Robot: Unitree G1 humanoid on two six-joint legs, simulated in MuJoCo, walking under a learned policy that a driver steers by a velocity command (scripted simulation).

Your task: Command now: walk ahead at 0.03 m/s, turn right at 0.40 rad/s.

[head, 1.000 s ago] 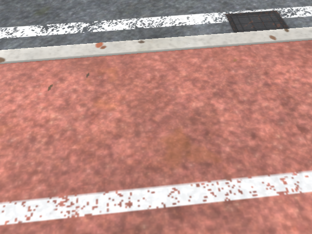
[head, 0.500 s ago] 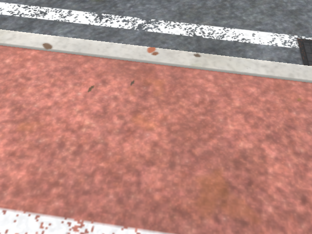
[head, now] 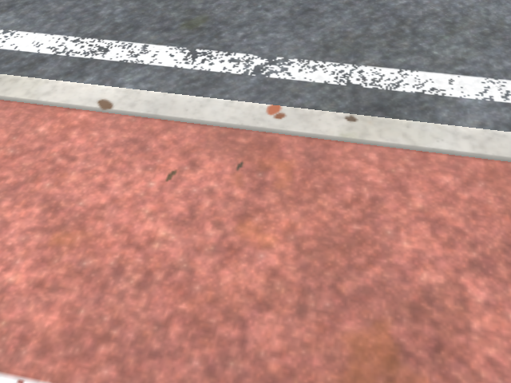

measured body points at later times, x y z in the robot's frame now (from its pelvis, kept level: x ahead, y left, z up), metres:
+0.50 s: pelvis -0.02 +0.00 +0.00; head +0.01 -0.02 +0.44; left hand +0.20 +0.21 -0.11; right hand -0.02 -0.29 -0.13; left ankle -0.01 +0.11 -0.74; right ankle -0.06 -0.09 -0.73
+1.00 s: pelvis -0.04 +0.00 -0.01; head -0.01 +0.02 +0.44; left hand +0.10 +0.26 -0.14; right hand +0.02 -0.28 -0.12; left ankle -0.04 +0.09 -0.73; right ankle -0.06 -0.09 -0.74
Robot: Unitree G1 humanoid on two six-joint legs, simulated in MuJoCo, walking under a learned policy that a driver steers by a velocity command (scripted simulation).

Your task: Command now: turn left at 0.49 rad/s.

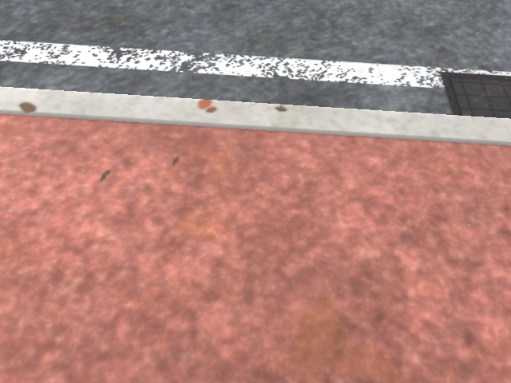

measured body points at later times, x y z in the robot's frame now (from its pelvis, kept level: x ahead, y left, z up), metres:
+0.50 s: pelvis +0.00 +0.01 +0.01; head +0.02 +0.03 +0.46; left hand +0.04 +0.30 -0.12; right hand +0.16 -0.22 -0.11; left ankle -0.01 +0.09 -0.73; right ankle +0.03 -0.11 -0.71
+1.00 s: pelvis +0.07 +0.03 +0.02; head +0.08 +0.05 +0.47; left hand +0.20 +0.30 -0.11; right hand +0.10 -0.26 -0.09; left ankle +0.01 +0.12 -0.73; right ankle +0.06 -0.10 -0.66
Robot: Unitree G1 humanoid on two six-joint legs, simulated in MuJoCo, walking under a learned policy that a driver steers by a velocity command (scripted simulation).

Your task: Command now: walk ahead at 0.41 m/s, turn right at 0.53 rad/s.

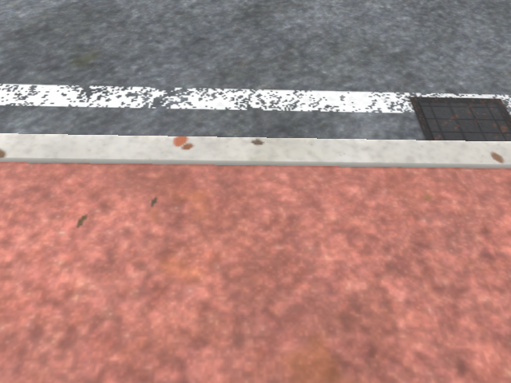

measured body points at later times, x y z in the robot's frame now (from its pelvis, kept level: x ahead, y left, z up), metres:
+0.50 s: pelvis +0.25 -0.07 +0.00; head +0.28 -0.08 +0.44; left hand +0.36 +0.18 -0.13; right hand +0.26 -0.33 -0.15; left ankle +0.24 +0.08 -0.66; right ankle +0.25 -0.13 -0.75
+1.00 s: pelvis +0.52 -0.02 -0.01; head +0.56 -0.01 +0.44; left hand +0.57 +0.25 -0.14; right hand +0.67 -0.27 -0.14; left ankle +0.55 +0.02 -0.75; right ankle +0.51 -0.18 -0.65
